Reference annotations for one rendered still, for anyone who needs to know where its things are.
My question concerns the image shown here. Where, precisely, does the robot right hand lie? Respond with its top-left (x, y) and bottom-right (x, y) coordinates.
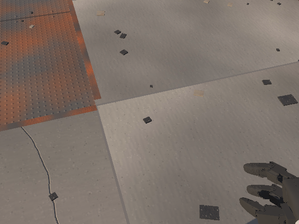
top-left (239, 161), bottom-right (299, 224)

